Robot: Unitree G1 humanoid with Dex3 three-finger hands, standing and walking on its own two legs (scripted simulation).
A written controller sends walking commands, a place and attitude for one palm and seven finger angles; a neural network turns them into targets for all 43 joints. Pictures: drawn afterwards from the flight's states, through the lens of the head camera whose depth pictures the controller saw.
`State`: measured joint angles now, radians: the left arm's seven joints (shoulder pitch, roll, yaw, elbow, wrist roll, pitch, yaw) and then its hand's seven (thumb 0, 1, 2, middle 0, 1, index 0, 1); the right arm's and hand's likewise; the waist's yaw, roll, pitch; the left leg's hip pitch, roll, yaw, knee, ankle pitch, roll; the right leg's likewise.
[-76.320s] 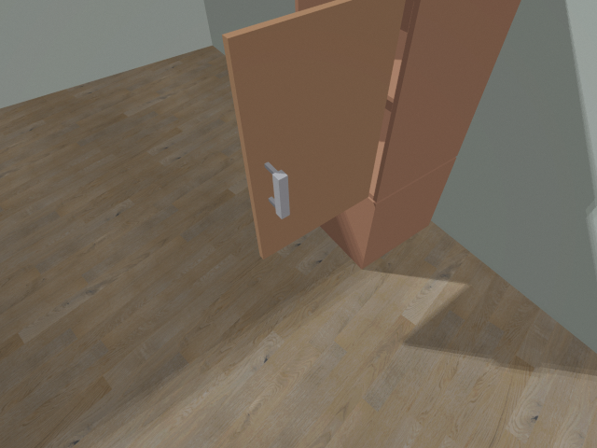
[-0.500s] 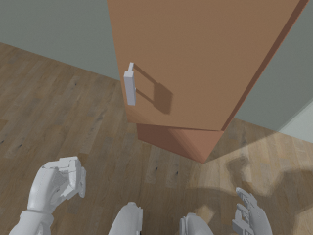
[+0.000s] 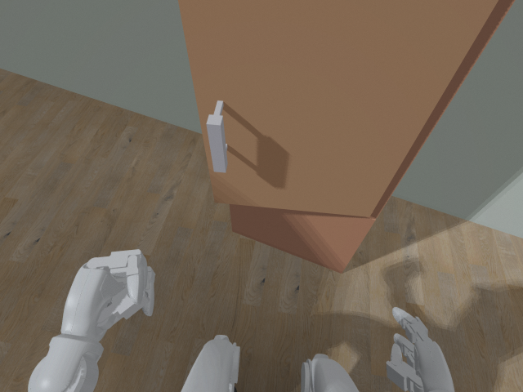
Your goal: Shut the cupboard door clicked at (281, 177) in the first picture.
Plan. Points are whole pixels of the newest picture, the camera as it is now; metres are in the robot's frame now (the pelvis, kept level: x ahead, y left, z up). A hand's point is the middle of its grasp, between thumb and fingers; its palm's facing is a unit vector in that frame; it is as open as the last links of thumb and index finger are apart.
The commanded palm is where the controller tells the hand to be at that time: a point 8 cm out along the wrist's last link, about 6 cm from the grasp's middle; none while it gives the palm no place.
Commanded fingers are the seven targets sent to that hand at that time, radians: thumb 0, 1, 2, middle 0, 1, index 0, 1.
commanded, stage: bring the fist close to the handle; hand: left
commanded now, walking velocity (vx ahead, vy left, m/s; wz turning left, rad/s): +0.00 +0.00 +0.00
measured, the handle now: (220, 137) +0.53 +0.12 +0.05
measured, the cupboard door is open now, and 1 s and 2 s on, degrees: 17 17 10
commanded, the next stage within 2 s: push the door shut along its arc in 1.24 s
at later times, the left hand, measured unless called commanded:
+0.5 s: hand (205, 227) +0.34 +0.12 +0.05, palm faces -0.10 -1.00 -0.02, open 3.1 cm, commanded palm +0.34 +0.17 +0.05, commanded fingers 0.00 0.90 0.90 -1.30 -1.50 -1.30 -1.50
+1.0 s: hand (236, 180) +0.43 +0.08 +0.05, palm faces -0.05 -1.00 -0.04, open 3.1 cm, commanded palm +0.41 +0.14 +0.05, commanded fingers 0.00 0.90 0.90 -1.30 -1.50 -1.30 -1.50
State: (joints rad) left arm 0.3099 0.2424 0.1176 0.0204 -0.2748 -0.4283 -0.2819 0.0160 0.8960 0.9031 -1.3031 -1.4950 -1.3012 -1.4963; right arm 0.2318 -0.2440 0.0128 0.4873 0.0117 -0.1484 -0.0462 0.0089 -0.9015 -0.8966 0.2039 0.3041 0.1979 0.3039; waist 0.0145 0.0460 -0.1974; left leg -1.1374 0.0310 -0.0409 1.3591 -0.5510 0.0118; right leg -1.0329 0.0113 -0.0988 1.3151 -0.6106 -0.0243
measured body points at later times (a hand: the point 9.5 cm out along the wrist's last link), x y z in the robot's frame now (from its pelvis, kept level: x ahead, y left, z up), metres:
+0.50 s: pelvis +0.00 +0.01 +0.01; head +0.09 +0.01 +0.45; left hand +0.34 +0.17 +0.06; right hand +0.15 -0.24 -0.09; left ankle +0.05 +0.11 -0.61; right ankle +0.02 -0.11 -0.61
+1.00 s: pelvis +0.00 -0.01 +0.01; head +0.11 -0.01 +0.44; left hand +0.43 +0.14 +0.05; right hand +0.08 -0.27 -0.12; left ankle +0.05 +0.11 -0.61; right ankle +0.02 -0.11 -0.61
